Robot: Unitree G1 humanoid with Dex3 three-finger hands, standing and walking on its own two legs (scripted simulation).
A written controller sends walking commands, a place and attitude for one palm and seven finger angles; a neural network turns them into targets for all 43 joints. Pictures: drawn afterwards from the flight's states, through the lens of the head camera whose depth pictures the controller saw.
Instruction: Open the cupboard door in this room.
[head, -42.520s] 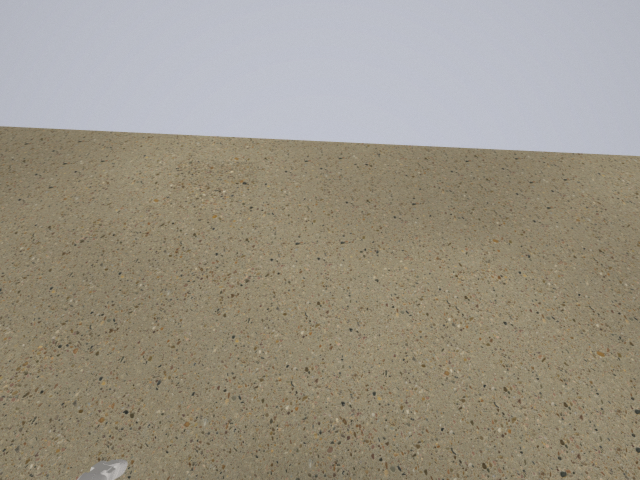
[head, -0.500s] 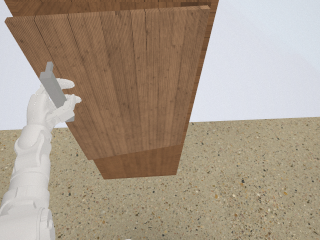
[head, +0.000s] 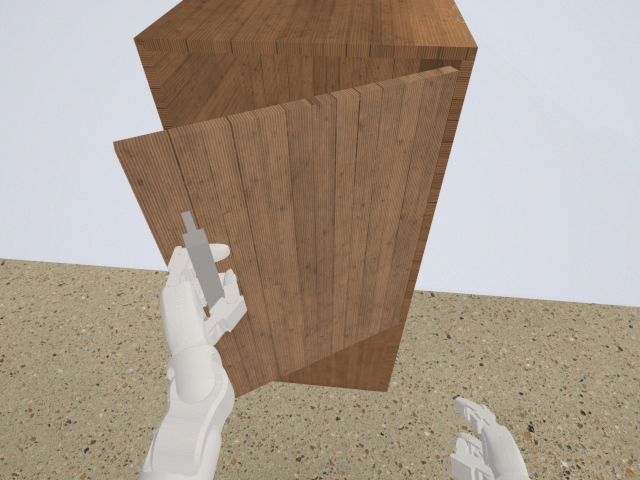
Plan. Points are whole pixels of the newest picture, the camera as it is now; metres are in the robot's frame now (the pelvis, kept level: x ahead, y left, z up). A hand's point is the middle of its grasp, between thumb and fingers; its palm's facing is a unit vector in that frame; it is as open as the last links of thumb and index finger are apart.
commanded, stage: pull the door open along its arc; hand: left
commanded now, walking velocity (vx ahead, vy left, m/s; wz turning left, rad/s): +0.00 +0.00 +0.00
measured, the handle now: (205, 270) +0.34 +0.17 +0.11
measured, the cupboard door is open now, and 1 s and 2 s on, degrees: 32 41 44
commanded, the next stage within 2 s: open thumb and fingers to let go in 0.14 s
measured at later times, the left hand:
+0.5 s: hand (266, 336) +0.25 +0.08 +0.10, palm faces +0.39 -0.92 +0.00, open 7.3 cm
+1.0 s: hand (262, 333) +0.26 +0.09 +0.10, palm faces +0.36 -0.93 +0.00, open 14.1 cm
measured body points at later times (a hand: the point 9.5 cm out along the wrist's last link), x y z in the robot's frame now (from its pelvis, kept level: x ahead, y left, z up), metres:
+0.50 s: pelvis -0.01 -0.02 +0.00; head -0.03 -0.05 +0.45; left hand +0.23 +0.13 +0.10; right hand +0.18 -0.24 -0.09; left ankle +0.03 +0.12 -0.71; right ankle -0.04 -0.08 -0.71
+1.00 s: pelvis +0.00 +0.00 +0.00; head -0.01 -0.02 +0.45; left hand +0.23 +0.14 +0.10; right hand +0.19 -0.21 -0.09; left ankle +0.04 +0.12 -0.71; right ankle -0.04 -0.08 -0.71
